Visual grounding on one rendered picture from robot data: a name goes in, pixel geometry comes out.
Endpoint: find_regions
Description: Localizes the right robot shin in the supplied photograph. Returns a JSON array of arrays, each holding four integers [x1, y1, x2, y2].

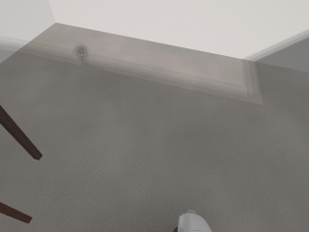
[[186, 210, 196, 215]]

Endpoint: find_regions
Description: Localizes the right robot thigh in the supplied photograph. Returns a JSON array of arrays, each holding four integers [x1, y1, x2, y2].
[[178, 213, 211, 232]]

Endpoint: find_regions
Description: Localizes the chair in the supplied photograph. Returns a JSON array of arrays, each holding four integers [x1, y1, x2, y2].
[[0, 202, 32, 223]]

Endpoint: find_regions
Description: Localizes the table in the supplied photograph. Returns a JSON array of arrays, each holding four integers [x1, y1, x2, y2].
[[0, 105, 42, 160]]

